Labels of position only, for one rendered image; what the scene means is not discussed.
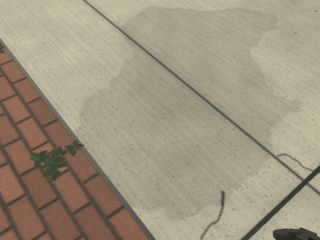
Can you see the right robot hand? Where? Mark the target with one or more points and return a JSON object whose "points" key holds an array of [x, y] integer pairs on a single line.
{"points": [[295, 234]]}

